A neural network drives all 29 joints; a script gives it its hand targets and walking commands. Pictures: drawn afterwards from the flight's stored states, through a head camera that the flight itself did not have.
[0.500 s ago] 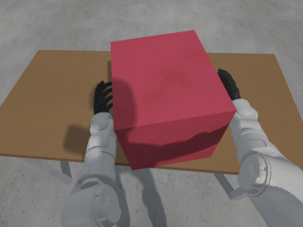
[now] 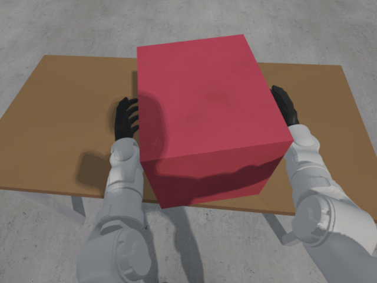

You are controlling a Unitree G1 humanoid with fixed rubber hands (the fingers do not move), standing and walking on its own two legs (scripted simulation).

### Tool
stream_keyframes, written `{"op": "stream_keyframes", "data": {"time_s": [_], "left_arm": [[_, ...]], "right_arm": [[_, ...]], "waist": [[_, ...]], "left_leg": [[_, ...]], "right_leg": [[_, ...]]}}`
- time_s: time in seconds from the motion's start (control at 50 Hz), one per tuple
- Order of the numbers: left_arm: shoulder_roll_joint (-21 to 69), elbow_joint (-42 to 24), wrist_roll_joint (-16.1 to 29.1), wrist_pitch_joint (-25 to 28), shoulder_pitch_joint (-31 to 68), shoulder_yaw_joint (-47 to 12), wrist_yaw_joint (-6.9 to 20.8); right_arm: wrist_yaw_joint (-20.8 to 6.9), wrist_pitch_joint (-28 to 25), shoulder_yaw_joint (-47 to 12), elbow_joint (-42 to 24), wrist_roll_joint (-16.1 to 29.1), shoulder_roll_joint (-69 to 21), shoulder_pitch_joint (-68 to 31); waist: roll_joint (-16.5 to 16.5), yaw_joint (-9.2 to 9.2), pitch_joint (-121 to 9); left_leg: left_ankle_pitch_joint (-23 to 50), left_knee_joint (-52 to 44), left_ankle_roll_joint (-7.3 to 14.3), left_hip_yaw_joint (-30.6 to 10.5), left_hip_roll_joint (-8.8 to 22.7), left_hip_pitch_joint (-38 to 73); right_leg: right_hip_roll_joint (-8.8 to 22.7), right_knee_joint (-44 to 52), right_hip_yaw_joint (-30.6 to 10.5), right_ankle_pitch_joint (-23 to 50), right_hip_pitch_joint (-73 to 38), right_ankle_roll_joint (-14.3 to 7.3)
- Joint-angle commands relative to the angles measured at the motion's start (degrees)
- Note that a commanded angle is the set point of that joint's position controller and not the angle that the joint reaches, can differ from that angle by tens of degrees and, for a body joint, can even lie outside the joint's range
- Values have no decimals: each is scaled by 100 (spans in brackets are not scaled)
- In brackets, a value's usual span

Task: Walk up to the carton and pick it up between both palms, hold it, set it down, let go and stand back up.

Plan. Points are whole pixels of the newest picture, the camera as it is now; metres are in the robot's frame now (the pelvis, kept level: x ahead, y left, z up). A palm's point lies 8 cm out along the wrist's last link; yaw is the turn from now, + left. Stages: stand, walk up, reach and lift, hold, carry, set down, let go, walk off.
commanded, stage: set down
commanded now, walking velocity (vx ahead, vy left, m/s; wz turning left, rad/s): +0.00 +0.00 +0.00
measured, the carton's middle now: (201, 124) +0.49 +0.04 +0.01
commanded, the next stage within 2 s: none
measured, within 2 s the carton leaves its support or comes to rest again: neither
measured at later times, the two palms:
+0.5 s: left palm (127, 131) +0.42 +0.19 +0.05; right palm (287, 112) +0.50 -0.15 +0.06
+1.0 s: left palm (128, 143) +0.40 +0.19 +0.03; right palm (307, 134) +0.47 -0.21 +0.01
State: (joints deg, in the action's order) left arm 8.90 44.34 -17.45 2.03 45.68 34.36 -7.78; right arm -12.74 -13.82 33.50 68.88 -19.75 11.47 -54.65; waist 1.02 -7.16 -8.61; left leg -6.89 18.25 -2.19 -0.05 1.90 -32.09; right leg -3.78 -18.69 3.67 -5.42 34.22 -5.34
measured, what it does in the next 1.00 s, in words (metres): stands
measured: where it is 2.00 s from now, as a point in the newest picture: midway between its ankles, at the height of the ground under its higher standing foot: outside the picture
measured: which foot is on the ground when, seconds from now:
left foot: down 0.00-1.00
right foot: down 0.00-1.00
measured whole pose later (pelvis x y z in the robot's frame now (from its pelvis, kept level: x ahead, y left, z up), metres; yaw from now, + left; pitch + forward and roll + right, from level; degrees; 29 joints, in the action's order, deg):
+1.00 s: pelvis -0.03 +0.00 -0.02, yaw -2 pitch +30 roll +1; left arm -2.1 48.9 9.7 0.9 46.7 8.1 -14.2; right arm -10.1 -8.2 -6.9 72.9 19.7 30.2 -58.6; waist -2.3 -12.2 -14.3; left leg -9.8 30.5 -2.4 1.4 3.1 -50.4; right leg -4.6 -28.1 2.6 -6.0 51.9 -5.4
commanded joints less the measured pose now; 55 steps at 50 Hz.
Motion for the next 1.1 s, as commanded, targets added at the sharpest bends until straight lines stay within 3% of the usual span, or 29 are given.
{"op": "stream_keyframes", "data": {"time_s": [0.0, 0.08, 0.16, 0.28, 0.32, 0.44, 0.48, 0.52, 0.54, 0.56, 0.58, 0.6, 0.62, 0.66, 0.74, 0.9, 0.92, 1.04, 1.08], "left_arm": [[1248, -97, -95, 36, 2746, -1332, 310], [765, -158, 66, 107, 2819, -1378, 129], [-33, -185, 478, 247, 2923, -1512, -169], [-909, 113, 1474, 322, 3366, -2138, -590], [-1246, 253, 1779, 341, 3501, -2272, -688], [-1548, 270, 2029, 311, 3510, -2340, -722], [-1608, 351, 2104, 261, 3483, -2344, -708], [-1568, -153, 2274, 178, 2936, -2541, -715], [-1648, 108, 2238, 179, 3283, -2404, -699], [-1603, 52, 2278, 146, 3209, -2496, -691], [-1530, -285, 2363, 96, 2667, -2630, -679], [-1620, -176, 2340, 114, 2885, -2510, -650], [-1599, -34, 2340, 102, 3065, -2513, -643], [-1619, -337, 2451, 112, 2757, -2615, -623], [-1729, -604, 2541, 166, 2680, -2612, -610], [-1742, -636, 2668, 162, 2395, -2650, -565], [-1737, -744, 2654, 121, 2215, -2700, -565], [-1707, -1327, 2709, 5, 1806, -2745, -555], [-1631, -1397, 2699, -81, 1668, -2846, -582]], "right_arm": [[-333, -3, -820, -229, -169, -1295, -3015], [-183, -9, -849, -284, 44, -709, -3222], [50, -28, -1165, -299, 589, 203, -3471], [388, 112, -2057, -22, 1904, 1280, -4079], [514, 141, -2324, 11, 2312, 1728, -4278], [648, 209, -3072, 51, 3121, 2209, -4358], [635, 265, -3219, 206, 3300, 2337, -4352], [601, 265, -3316, 102, 3499, 2628, -3917], [580, 285, -3406, 317, 3547, 2536, -4233], [538, 317, -3426, 398, 3568, 2562, -4142], [525, 314, -3476, 243, 3667, 2660, -3722], [517, 308, -3595, 271, 3716, 2621, -3941], [488, 325, -3577, 423, 3701, 2593, -4120], [429, 328, -3676, 123, 3812, 2694, -3877], [370, 283, -3874, -372, 3942, 2678, -3914], [252, 234, -3928, -780, 4001, 2818, -3688], [245, 226, -3853, -767, 4014, 2898, -3444], [175, 134, -3626, -1025, 3973, 3204, -3008], [119, 158, -3563, -977, 3989, 3229, -2828]], "waist": [[769, -10, -3425], [790, 23, -3614], [799, -31, -4032], [626, -127, -4760], [658, -155, -5115], [658, -317, -5663], [738, -353, -5456], [742, -202, -5686], [782, -364, -5509], [857, -239, -5353], [898, -128, -5390], [996, -246, -5340], [1021, -247, -5138], [1180, -184, -5188], [1338, -286, -5354], [1625, -345, -5414], [1578, -254, -5379], [1630, -98, -5354], [1560, -29, -5235]], "left_leg": [[649, -72, 380, 725, -152, 208], [636, -54, 358, 674, -155, 167], [758, 92, 308, 648, -140, 85], [812, 460, 136, 579, -172, -367], [1059, 632, 70, 554, -194, -440], [1795, 981, -64, 551, -209, -403], [1776, 1033, -83, 529, -191, -445], [2256, 1159, -130, 436, -135, -164], [2023, 1188, -104, 474, -163, -361], [1917, 1141, -85, 454, -159, -415], [2166, 1196, -79, 388, -123, -323], [2009, 1233, -55, 422, -145, -549], [1720, 1164, -36, 436, -159, -727], [1663, 1170, 3, 425, -155, -883], [1394, 1173, 64, 457, -198, -1441], [827, 1101, 169, 403, -195, -1859], [893, 1105, 169, 357, -185, -1772], [1027, 1147, 165, 267, -156, -1519], [992, 1131, 157, 220, -145, -1422]], "right_leg": [[461, -351, -9, 1915, -3397, 710], [431, -354, -42, 1828, -3389, 702], [378, -409, -89, 1863, -3290, 678], [276, -640, -222, 1895, -3057, 561], [240, -782, -257, 2215, -3037, 545], [171, -1080, -319, 3047, -3195, 550], [136, -1090, -334, 2876, -3086, 539], [51, -1147, -294, 3272, -3154, 490], [64, -1140, -354, 2997, -2969, 517], [58, -1108, -334, 2882, -2963, 511], [40, -1177, -348, 3270, -3157, 503], [79, -1230, -414, 3250, -3177, 553], [89, -1197, -422, 2895, -3070, 567], [106, -1254, -504, 2998, -3365, 583], [243, -1415, -728, 3155, -3797, 701], [305, -1497, -856, 2821, -3855, 788], [325, -1463, -873, 2794, -3855, 781], [231, -1485, -780, 2847, -3745, 734], [203, -1402, -783, 2511, -3623, 667]]}}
